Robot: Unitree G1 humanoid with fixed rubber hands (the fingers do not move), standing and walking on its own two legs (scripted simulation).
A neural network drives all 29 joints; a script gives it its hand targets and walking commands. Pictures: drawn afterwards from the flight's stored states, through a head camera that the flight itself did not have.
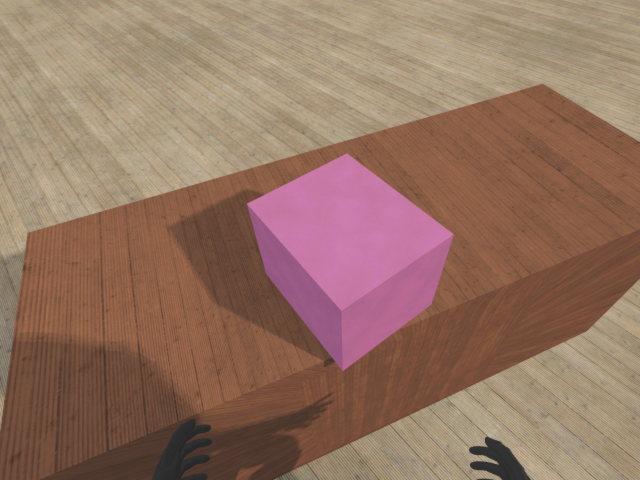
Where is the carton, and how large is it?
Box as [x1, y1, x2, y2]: [247, 154, 453, 370]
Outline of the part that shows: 348,154 345,154 247,203 267,275 342,370 431,303 453,234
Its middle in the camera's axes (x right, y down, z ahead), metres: +0.04 +0.03 +0.65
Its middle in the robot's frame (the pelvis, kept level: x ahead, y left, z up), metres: +0.46 -0.03 -0.04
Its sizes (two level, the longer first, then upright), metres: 0.242 0.201 0.190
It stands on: a pedestal, 0.63 m high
